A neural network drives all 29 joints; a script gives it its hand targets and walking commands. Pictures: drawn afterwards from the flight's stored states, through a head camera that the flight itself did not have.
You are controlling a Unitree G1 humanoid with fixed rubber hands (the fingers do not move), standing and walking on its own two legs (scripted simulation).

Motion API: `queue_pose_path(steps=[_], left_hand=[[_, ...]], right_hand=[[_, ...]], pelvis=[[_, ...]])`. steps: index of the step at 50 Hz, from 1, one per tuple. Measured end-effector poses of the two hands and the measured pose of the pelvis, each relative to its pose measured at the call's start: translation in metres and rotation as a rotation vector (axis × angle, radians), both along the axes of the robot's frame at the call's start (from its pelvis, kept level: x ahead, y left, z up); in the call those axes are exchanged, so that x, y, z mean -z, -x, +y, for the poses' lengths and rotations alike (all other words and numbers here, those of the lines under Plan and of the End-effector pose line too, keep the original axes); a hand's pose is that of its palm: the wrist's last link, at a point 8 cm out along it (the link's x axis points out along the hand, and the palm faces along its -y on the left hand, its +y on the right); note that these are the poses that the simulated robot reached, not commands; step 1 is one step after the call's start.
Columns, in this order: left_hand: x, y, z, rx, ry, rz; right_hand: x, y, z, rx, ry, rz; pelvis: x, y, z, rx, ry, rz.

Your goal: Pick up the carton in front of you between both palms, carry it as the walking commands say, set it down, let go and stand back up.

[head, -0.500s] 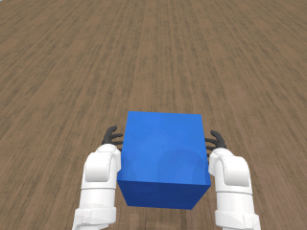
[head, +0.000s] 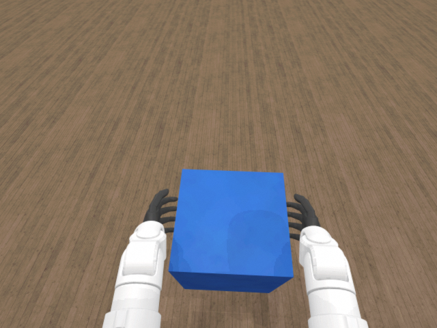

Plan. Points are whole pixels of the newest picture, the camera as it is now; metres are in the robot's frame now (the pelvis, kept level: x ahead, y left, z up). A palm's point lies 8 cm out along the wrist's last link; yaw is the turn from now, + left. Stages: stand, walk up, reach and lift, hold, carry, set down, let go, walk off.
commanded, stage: carry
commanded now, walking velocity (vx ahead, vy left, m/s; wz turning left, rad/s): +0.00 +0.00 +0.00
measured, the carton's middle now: (229, 236) +0.33 +0.00 -0.08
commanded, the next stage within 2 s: hold in 1.30 s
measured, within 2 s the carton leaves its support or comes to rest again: neither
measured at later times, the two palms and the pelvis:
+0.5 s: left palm (151, 251) +0.24 +0.14 +0.04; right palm (324, 260) +0.23 -0.15 +0.04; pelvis -0.05 -0.01 +0.00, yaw +0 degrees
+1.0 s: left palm (143, 265) +0.21 +0.15 +0.04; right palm (323, 274) +0.21 -0.15 +0.04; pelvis -0.08 +0.00 +0.00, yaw +0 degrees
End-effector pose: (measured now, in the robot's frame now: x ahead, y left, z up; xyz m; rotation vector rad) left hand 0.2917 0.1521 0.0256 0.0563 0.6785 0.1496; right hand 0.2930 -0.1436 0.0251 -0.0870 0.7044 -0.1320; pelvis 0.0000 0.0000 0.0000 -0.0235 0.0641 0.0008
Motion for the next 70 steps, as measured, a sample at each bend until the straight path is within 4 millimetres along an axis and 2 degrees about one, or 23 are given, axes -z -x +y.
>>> queue_pose_path(steps=[4, 12, 20, 33, 45, 65, 70], left_hand=[[0.0, 0.006, -0.004, 0.007, -0.003, -0.017], [-0.012, 0.024, -0.008, -0.001, 0.005, -0.048], [-0.013, 0.046, -0.011, 0.008, 0.0, -0.021], [-0.017, 0.066, -0.008, 0.003, 0.0, -0.021], [-0.015, 0.076, -0.004, 0.002, 0.0, -0.016], [-0.013, 0.081, 0.003, -0.001, 0.001, -0.015], [-0.013, 0.092, 0.012, -0.031, -0.014, -0.007]], right_hand=[[0.003, 0.007, -0.004, 0.012, -0.01, -0.018], [-0.009, 0.028, -0.008, 0.018, -0.02, -0.05], [-0.011, 0.049, -0.011, 0.017, -0.017, -0.025], [-0.015, 0.069, -0.009, 0.016, -0.018, -0.027], [-0.013, 0.079, -0.005, 0.017, -0.02, -0.025], [-0.012, 0.083, 0.002, 0.017, -0.021, -0.027], [-0.013, 0.086, 0.01, -0.043, -0.03, -0.024]], pelvis=[[0.003, 0.008, -0.002, -0.006, 0.002, -0.007], [0.004, 0.025, -0.006, -0.004, -0.007, -0.021], [0.002, 0.042, -0.008, -0.001, -0.015, -0.039], [0.001, 0.065, -0.006, 0.0, -0.023, -0.045], [0.001, 0.075, -0.002, -0.001, -0.023, -0.047], [0.002, 0.08, 0.005, -0.002, -0.021, -0.051], [-0.007, 0.081, 0.002, -0.098, -0.021, -0.129]])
